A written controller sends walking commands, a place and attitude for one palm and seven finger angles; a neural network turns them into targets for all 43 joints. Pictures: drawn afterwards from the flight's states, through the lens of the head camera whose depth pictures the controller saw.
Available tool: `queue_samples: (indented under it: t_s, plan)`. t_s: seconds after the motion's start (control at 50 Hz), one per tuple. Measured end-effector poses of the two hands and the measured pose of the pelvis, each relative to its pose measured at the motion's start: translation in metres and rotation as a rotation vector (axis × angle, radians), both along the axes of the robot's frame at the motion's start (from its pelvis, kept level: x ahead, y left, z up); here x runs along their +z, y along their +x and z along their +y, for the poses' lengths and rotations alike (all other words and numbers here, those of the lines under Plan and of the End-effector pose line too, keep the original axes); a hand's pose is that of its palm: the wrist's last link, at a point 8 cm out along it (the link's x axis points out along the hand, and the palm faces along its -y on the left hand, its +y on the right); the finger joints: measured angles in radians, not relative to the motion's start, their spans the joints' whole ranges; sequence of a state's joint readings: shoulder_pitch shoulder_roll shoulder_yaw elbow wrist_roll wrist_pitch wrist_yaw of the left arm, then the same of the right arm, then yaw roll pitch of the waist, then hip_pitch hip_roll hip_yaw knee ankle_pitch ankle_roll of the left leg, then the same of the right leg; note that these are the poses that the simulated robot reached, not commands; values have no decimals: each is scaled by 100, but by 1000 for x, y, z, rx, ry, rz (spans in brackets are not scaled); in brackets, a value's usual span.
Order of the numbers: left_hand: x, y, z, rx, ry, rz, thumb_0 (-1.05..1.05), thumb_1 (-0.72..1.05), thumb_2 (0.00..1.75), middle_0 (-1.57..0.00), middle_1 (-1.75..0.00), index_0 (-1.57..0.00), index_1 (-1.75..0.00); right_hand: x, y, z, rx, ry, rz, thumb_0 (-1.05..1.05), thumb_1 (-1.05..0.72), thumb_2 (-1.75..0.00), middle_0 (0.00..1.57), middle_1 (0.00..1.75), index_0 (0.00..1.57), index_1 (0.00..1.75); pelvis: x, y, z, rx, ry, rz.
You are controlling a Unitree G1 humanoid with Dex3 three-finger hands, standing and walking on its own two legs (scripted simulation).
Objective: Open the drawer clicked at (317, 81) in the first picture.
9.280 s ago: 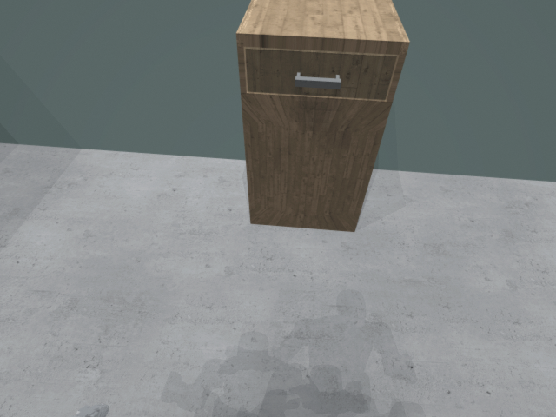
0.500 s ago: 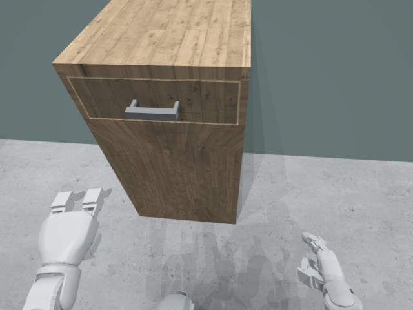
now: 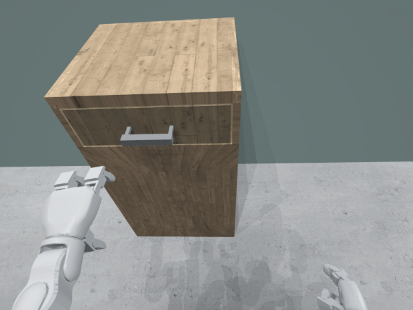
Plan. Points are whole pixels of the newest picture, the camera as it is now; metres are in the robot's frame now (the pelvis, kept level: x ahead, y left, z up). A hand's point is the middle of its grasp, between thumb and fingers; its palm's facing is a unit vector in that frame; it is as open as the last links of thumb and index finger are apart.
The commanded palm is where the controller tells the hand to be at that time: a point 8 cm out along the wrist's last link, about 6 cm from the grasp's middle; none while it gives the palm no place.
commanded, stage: raise the hand with hooked fingers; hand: left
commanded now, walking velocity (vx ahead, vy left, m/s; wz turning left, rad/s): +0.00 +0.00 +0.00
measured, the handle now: (148, 134) +0.53 +0.22 +0.01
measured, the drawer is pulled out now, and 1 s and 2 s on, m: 0.00 0.00 0.00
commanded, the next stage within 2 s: move the hooked fingers above the handle in 0.76 s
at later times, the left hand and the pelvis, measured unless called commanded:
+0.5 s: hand (81, 182) +0.29 +0.26 +0.12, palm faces +0.05 -0.08 -1.00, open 13.9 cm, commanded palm +0.26 +0.25 +0.18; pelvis -0.02 +0.01 +0.02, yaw +0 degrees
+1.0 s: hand (91, 188) +0.29 +0.24 +0.11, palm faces +0.04 -0.07 -1.00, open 13.9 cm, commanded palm +0.28 +0.24 +0.17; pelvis -0.02 +0.00 +0.02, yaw +1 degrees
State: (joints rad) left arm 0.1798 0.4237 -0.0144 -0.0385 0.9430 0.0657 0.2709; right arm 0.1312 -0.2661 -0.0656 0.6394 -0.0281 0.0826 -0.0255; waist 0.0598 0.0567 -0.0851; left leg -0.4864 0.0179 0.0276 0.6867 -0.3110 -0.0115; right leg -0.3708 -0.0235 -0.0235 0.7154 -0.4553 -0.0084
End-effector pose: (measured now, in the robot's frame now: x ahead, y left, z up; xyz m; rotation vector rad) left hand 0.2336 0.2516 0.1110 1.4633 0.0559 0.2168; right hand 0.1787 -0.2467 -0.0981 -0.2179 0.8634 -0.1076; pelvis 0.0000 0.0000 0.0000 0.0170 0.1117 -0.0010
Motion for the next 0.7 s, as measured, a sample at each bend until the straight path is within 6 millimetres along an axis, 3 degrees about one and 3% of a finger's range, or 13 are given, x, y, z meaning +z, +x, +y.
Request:
queue_samples:
  t_s: [0.16,0.3,0.46,0.7]
  plan:
    - [31,20,1,-31,12,-2,0,-41,34,-31,-114,-31,-114,20,24,41,55,73,-78,1,-91,-90,20,30,20,30,8,-3,10,-1,-5,-44]
    - [51,30,8,-28,18,27,0,-47,31,-32,-119,-31,-118,24,19,61,95,99,-62,1,-90,-90,20,30,21,30,14,-9,13,7,-8,-73]
    - [66,38,7,-73,24,42,0,-49,31,-32,-120,-32,-119,17,-5,51,78,84,3,1,-90,-90,20,30,21,30,18,-15,12,8,-10,-89]
    - [55,24,-4,-118,11,43,0,-50,30,-32,-120,-32,-120,10,-34,18,25,39,63,1,-91,-90,20,30,20,30,19,-20,6,7,-9,-89]
